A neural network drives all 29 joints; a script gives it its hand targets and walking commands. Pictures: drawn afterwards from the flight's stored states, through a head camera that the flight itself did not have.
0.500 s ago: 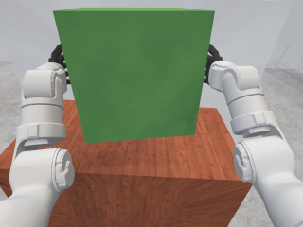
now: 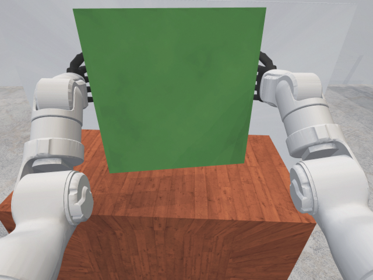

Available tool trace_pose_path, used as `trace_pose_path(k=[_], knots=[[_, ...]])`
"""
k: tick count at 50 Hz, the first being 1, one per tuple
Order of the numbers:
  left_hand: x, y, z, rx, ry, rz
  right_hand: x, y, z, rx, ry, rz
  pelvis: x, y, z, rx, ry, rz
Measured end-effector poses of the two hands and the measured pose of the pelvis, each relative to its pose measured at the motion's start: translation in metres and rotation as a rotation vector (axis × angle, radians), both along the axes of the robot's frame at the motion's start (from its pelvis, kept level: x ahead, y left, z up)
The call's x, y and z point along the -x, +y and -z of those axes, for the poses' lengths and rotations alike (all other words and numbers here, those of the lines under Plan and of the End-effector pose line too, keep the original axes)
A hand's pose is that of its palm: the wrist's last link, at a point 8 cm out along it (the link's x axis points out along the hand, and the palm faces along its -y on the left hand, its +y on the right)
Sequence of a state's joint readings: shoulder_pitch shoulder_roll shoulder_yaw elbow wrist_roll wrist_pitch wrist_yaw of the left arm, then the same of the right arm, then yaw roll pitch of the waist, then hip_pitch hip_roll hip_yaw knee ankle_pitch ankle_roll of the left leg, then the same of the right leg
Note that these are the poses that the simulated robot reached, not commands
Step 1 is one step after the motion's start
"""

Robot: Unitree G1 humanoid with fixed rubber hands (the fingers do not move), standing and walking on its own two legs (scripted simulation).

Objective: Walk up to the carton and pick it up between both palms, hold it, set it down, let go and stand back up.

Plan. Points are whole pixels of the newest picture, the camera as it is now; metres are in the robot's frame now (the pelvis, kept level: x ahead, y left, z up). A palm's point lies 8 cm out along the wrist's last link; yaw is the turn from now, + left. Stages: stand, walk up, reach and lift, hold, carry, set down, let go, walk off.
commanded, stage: hold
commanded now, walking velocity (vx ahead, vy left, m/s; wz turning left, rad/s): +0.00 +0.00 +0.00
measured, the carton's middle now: (172, 82) +0.43 +0.01 +0.31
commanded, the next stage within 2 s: none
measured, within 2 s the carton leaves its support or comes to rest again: neither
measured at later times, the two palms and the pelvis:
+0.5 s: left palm (73, 92) +0.37 +0.20 +0.31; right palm (258, 85) +0.36 -0.17 +0.33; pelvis +0.00 +0.00 +0.00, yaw +1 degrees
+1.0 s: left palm (79, 90) +0.38 +0.19 +0.31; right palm (261, 87) +0.37 -0.18 +0.32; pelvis +0.02 +0.00 +0.00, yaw +0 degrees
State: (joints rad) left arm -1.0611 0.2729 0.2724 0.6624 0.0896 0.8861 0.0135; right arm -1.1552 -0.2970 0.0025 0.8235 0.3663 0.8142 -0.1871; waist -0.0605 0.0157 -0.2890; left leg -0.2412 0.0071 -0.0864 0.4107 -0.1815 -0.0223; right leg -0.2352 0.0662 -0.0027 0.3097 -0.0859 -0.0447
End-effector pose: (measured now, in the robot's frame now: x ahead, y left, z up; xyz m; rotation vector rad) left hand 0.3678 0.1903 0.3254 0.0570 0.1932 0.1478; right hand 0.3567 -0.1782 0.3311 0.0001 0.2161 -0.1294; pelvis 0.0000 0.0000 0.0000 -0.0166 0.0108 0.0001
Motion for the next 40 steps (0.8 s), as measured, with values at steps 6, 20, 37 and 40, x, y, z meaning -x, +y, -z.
trace_pose_path(k=[6, 20, 37, 40], knots=[[0.002, 0.004, -0.003, -0.006, -0.009, -0.004, 0.000, 0.004, 0.000, 0.009, -0.007, -0.010, 0.000, -0.002, -0.001, -0.001, -0.004, -0.006], [-0.001, 0.011, 0.011, 0.000, 0.013, -0.002, -0.002, 0.011, 0.005, 0.033, 0.017, -0.010, -0.003, -0.002, -0.001, 0.003, 0.002, -0.012], [-0.009, 0.012, 0.016, 0.001, 0.010, -0.003, -0.011, 0.012, 0.013, 0.022, 0.017, -0.009, -0.010, 0.003, -0.002, 0.005, 0.004, -0.012], [-0.012, 0.009, 0.015, 0.001, 0.005, 0.000, -0.012, 0.009, 0.014, 0.024, 0.013, -0.007, -0.013, 0.004, -0.002, 0.006, 0.006, -0.011]])
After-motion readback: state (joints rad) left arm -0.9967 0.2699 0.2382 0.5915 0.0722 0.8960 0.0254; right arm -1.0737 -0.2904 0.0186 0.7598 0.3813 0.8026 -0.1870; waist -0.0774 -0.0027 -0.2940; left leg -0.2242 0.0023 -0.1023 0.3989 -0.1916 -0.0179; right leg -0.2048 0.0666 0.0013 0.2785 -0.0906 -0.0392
